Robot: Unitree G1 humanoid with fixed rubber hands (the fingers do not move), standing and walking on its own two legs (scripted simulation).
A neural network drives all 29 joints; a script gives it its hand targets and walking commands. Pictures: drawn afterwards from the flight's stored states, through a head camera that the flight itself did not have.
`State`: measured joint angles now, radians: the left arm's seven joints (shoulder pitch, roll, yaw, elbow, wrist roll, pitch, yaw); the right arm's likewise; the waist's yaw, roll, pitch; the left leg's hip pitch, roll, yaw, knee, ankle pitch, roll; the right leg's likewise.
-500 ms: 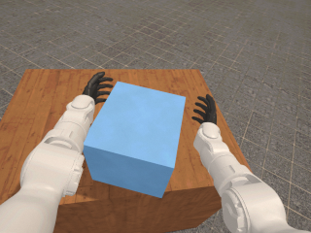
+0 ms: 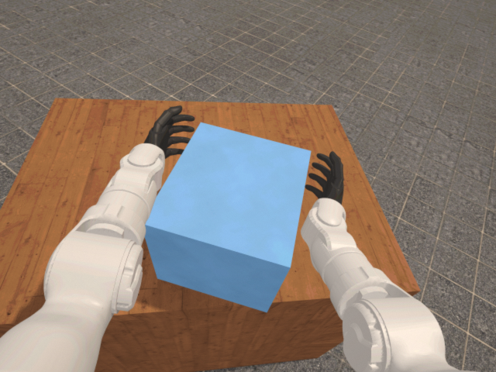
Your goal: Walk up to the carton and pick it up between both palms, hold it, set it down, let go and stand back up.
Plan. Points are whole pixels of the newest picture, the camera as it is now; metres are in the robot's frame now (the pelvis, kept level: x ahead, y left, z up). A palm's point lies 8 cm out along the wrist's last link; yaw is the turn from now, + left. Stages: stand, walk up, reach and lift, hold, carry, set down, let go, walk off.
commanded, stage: reach and lift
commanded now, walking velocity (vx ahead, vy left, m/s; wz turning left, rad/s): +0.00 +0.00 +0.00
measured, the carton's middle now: (233, 215) +0.40 +0.00 +0.02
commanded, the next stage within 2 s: none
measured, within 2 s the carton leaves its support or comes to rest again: leaves its support in 1.86 s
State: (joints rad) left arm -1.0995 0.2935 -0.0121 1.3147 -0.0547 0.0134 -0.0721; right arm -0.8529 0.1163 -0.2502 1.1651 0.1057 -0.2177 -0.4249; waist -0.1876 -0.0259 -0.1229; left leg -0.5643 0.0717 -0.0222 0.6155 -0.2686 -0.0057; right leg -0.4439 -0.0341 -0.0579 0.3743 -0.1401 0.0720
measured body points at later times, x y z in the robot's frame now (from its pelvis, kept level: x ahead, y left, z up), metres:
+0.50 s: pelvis +0.01 +0.00 +0.01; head +0.07 +0.05 +0.45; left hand +0.50 +0.12 +0.11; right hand +0.39 -0.16 +0.07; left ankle +0.01 +0.11 -0.73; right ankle +0.01 -0.18 -0.73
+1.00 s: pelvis +0.01 -0.01 +0.02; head +0.08 +0.04 +0.46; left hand +0.50 +0.12 +0.11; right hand +0.39 -0.16 +0.07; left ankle +0.01 +0.11 -0.73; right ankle +0.01 -0.17 -0.73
